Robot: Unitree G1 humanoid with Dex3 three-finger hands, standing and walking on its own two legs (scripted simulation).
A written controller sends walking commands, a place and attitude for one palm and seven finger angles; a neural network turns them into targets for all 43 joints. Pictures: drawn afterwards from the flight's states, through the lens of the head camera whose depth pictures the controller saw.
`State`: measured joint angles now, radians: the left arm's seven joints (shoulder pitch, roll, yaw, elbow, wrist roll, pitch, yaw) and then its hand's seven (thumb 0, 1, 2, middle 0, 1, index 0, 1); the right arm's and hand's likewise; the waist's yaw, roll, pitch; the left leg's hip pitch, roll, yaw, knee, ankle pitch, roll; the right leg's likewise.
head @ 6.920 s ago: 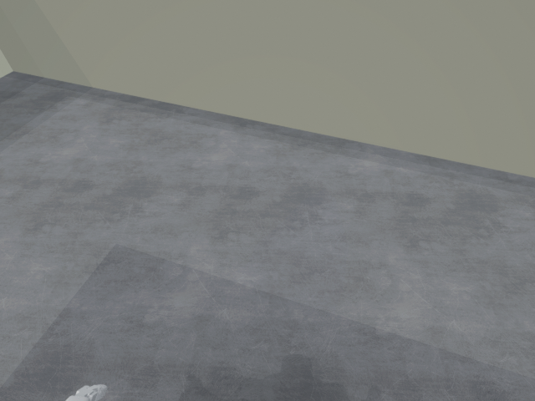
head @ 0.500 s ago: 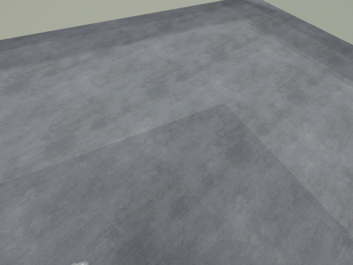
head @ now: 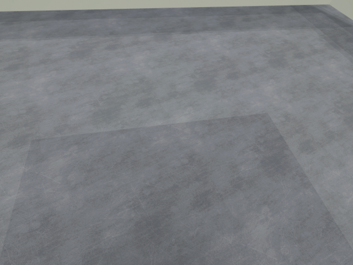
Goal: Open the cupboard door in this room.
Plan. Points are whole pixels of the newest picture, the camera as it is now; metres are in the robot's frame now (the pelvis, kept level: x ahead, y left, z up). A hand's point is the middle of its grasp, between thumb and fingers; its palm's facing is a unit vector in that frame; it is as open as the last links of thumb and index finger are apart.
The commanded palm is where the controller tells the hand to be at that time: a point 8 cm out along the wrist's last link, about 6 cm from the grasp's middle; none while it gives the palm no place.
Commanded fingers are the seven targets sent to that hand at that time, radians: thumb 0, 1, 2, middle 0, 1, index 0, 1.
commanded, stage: turn or walk to find it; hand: left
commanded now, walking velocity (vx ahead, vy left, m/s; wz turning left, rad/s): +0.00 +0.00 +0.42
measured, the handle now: out of the picture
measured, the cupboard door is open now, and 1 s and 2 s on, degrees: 0 0 0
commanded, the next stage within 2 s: none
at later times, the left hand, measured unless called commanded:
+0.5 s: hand out of the picture +0.04 +0.19 -0.13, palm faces +0.21 -0.94 -0.28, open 7.4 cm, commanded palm none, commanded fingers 0.00 0.90 0.90 -0.20 -0.30 -0.20 -0.30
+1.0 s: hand out of the picture -0.14 +0.21 -0.17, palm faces +0.47 -0.85 -0.25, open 7.4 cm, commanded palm none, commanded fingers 0.00 0.90 0.90 -0.20 -0.30 -0.20 -0.30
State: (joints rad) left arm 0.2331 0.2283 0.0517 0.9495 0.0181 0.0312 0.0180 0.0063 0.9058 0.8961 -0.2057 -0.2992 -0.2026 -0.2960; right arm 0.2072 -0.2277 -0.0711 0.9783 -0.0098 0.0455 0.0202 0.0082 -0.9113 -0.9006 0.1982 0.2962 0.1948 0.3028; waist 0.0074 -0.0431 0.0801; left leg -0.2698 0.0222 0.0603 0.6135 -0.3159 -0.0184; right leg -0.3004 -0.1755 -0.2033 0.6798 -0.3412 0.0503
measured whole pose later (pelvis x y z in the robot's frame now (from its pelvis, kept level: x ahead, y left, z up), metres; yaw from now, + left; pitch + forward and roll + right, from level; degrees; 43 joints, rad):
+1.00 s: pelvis -0.06 +0.00 +0.01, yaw +25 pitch -1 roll +0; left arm 0.25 0.26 0.07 1.00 0.01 0.07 0.02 0.01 0.91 0.90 -0.20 -0.30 -0.20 -0.30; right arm 0.14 -0.20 -0.05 0.95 -0.02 0.02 0.00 0.01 -0.91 -0.90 0.20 0.30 0.20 0.30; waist 0.03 -0.05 0.08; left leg -0.25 0.01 0.05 0.57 -0.30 0.03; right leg -0.42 -0.11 -0.09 1.02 -0.49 0.06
